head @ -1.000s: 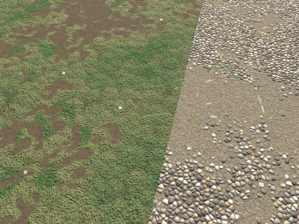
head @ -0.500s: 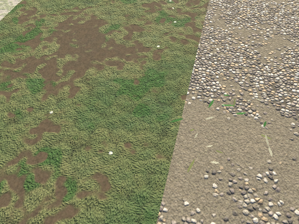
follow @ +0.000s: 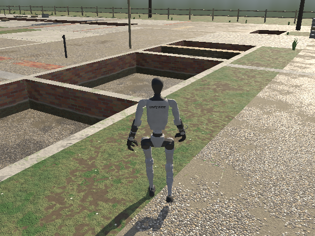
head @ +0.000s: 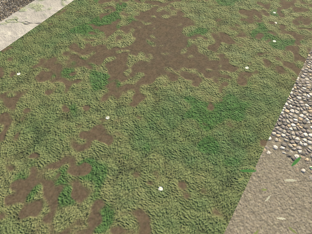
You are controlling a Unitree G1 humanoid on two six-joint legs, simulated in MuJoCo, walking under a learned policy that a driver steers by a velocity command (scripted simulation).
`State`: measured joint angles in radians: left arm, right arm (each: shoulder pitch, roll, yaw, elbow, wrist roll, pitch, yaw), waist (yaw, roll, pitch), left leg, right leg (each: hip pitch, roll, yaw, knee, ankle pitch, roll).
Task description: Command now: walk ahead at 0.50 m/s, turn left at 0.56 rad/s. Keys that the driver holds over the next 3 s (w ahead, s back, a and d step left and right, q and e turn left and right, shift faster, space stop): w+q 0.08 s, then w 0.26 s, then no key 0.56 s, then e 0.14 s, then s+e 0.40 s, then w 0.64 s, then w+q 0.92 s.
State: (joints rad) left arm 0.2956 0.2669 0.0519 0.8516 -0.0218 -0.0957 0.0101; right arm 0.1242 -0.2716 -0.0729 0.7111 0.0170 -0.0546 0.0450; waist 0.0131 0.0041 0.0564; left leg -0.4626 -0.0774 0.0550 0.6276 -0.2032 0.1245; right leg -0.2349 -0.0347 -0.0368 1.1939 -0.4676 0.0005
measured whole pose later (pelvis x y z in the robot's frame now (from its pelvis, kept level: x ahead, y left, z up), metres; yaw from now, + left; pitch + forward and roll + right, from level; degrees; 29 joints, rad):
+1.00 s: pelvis +0.37 -0.02 +0.01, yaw +8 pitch +0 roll -1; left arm 0.18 0.23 0.02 0.86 0.00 -0.02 0.00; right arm 0.20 -0.23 -0.05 0.77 -0.01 0.00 -0.04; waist 0.01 -0.01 0.01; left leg -0.29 0.03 -0.02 0.57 -0.28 -0.02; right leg -0.26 0.02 -0.02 0.55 -0.29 -0.02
